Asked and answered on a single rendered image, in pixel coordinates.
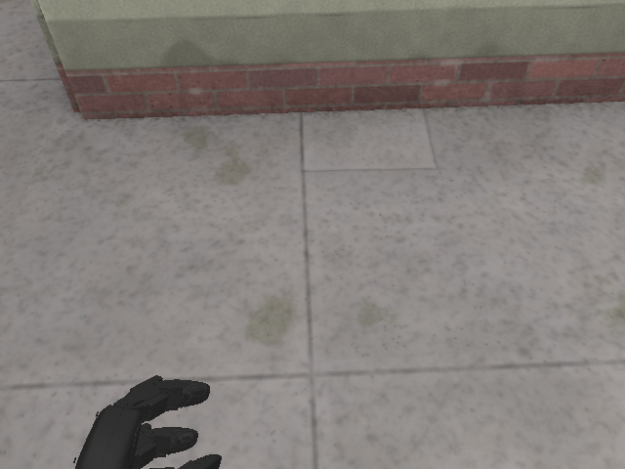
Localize left robot hand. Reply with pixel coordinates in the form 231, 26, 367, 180
73, 375, 222, 469

